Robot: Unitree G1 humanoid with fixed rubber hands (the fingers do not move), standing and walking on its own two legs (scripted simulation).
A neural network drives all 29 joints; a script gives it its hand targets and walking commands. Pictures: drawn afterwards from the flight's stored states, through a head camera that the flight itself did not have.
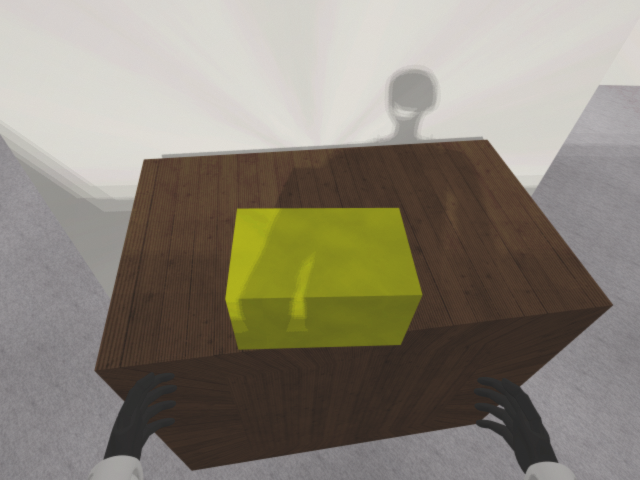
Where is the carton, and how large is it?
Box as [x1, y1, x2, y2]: [225, 208, 421, 349]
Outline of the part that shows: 237,209 225,299 238,349 400,344 420,299 421,291 398,208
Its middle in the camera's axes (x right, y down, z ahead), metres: +0.00 +0.06 +0.61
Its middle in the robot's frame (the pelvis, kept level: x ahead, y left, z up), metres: +0.40 +0.02 -0.02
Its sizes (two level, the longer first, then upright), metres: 0.256 0.165 0.144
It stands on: a pedestal, 0.69 m high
